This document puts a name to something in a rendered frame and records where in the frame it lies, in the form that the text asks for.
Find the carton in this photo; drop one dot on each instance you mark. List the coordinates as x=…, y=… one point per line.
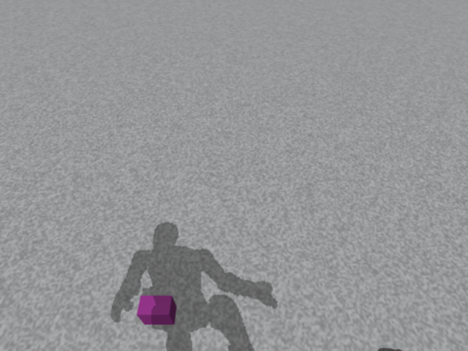
x=157, y=310

